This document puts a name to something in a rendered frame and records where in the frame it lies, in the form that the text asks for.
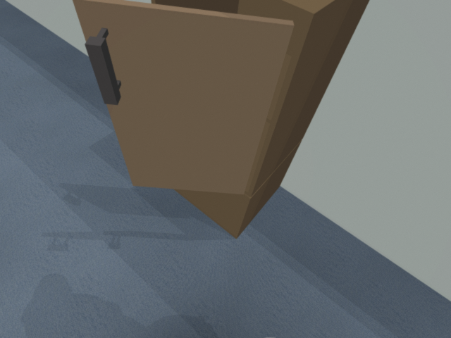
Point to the handle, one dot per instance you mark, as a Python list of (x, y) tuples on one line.
[(100, 59)]

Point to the cupboard door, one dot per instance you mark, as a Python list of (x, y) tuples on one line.
[(196, 88)]

